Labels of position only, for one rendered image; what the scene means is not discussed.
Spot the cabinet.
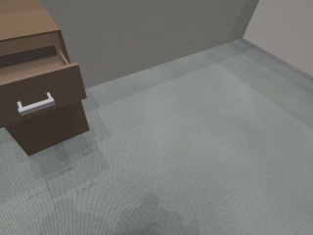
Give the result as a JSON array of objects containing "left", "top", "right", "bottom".
[{"left": 0, "top": 0, "right": 90, "bottom": 156}]

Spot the handle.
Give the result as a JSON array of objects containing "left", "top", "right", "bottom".
[{"left": 17, "top": 92, "right": 56, "bottom": 116}]

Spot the drawer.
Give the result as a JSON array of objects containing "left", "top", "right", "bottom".
[{"left": 0, "top": 44, "right": 87, "bottom": 128}]

